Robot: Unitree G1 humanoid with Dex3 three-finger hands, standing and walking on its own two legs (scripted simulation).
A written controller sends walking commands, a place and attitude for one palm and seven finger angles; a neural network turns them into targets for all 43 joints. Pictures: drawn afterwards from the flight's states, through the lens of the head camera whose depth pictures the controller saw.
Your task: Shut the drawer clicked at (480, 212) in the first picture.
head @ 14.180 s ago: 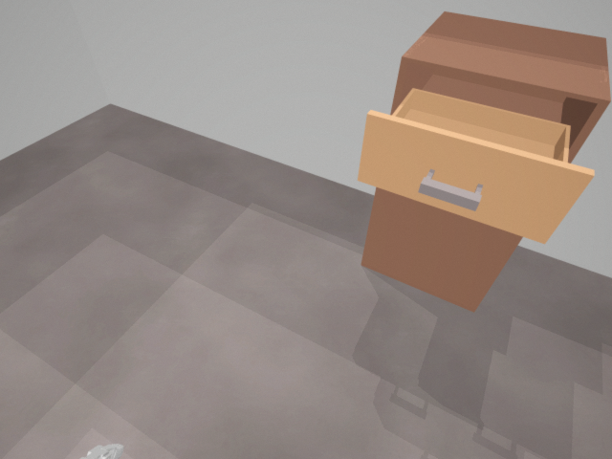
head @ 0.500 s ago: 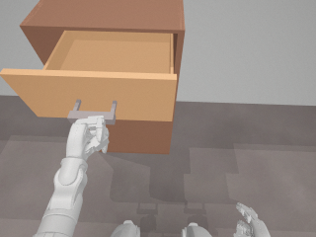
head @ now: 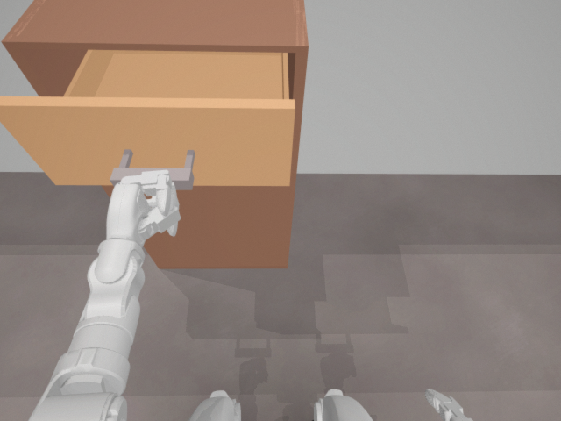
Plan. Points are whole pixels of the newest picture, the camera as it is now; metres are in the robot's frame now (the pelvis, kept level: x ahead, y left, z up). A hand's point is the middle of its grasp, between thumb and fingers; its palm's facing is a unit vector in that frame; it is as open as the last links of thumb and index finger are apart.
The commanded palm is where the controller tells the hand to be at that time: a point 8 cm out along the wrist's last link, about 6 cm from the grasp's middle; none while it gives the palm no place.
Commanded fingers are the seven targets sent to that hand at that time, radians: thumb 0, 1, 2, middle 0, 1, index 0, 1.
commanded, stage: push the drawer shut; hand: left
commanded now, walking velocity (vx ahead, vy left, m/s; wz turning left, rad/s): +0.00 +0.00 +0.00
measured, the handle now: (156, 167) +0.48 +0.19 +0.05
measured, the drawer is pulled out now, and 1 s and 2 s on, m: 0.13 0.00 0.00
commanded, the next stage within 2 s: pull the fist back off the drawer in 1.34 s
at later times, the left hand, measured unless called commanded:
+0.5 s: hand (182, 172) +0.47 +0.15 +0.05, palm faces -0.01 -1.00 -0.04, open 3.2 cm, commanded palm +0.45 +0.20 +0.05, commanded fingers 0.00 0.90 0.90 -1.40 -1.60 -1.40 -1.60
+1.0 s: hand (187, 144) +0.53 +0.15 +0.05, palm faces -0.01 -1.00 -0.03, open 3.0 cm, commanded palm +0.52 +0.20 +0.05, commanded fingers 0.00 0.90 0.90 -1.40 -1.60 -1.40 -1.60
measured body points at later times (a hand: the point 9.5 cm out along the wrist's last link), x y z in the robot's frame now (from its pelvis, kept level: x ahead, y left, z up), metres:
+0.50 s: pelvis -0.01 +0.01 -0.01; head +0.10 +0.01 +0.42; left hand +0.46 +0.20 +0.06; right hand +0.04 -0.25 -0.13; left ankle +0.02 +0.12 -0.68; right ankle +0.02 -0.11 -0.68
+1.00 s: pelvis +0.00 +0.01 -0.02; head +0.14 +0.02 +0.41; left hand +0.52 +0.20 +0.06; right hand -0.02 -0.24 -0.13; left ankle +0.02 +0.12 -0.68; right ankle +0.02 -0.11 -0.68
